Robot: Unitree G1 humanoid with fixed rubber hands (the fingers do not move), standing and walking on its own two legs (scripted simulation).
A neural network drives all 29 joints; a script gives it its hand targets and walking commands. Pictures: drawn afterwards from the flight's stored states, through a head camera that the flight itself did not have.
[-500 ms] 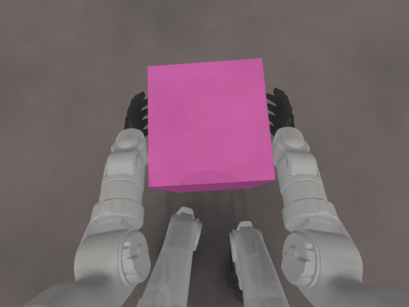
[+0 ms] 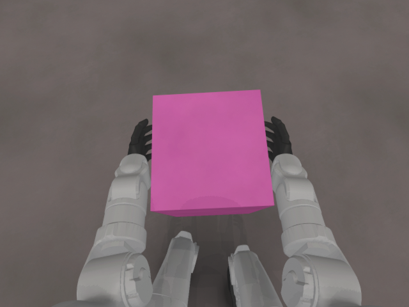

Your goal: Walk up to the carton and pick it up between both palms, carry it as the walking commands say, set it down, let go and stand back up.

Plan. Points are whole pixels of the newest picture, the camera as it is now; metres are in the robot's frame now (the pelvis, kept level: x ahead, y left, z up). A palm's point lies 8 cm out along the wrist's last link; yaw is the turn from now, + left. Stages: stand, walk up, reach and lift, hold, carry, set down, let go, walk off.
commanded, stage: reach and lift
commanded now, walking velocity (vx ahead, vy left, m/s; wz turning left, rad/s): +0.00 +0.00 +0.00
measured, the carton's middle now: (210, 165) +0.39 +0.04 -0.12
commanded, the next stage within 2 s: none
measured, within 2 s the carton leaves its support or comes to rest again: neither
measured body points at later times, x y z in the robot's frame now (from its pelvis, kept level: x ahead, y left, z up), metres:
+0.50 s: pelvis +0.02 +0.00 +0.06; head +0.13 +0.02 +0.50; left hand +0.37 +0.19 +0.01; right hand +0.40 -0.11 +0.02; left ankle +0.08 +0.14 -0.63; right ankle +0.03 -0.12 -0.63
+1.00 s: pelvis +0.04 +0.00 +0.10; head +0.08 +0.01 +0.55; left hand +0.34 +0.18 +0.08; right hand +0.37 -0.11 +0.09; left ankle +0.08 +0.14 -0.63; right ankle +0.03 -0.12 -0.63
